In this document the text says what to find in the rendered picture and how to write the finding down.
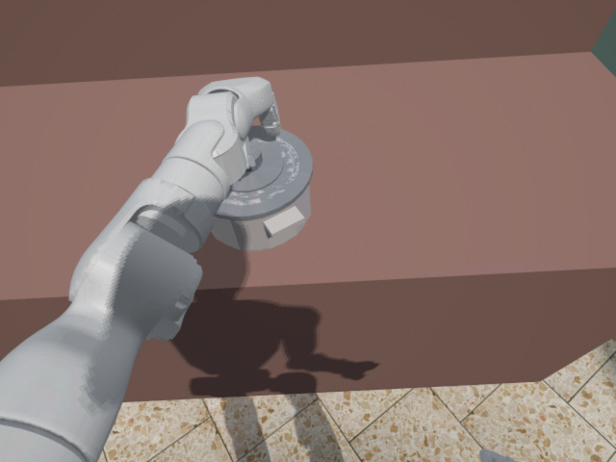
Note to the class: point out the robot left forearm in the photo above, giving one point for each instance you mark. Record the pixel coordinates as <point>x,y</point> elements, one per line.
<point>179,201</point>

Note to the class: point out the lid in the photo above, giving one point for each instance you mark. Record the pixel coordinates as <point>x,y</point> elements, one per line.
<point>282,177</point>

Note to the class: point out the robot left upper arm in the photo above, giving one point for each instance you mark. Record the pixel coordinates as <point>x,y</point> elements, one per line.
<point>62,388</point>

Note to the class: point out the knob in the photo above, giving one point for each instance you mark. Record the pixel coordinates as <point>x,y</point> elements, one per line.
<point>255,150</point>

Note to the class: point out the pot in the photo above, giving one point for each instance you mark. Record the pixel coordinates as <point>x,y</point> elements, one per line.
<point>267,232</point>

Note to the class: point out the robot left hand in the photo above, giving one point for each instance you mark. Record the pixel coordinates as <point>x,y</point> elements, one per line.
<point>259,93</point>

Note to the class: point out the table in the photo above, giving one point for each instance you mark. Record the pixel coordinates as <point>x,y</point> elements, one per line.
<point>463,195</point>

